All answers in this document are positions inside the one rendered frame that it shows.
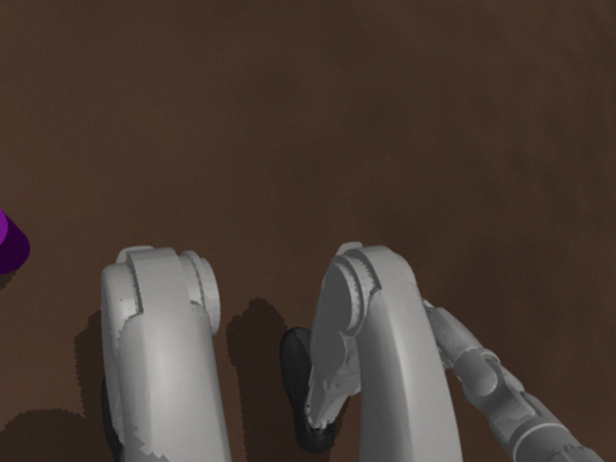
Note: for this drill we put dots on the right robot foot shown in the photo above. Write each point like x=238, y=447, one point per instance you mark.
x=296, y=365

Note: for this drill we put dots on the right robot hand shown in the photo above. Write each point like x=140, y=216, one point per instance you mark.
x=452, y=337

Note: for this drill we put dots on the left robot foot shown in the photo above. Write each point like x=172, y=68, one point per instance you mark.
x=112, y=438

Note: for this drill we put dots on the right robot arm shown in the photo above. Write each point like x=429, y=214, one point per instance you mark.
x=527, y=430

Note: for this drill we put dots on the can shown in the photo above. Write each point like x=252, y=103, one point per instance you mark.
x=14, y=245

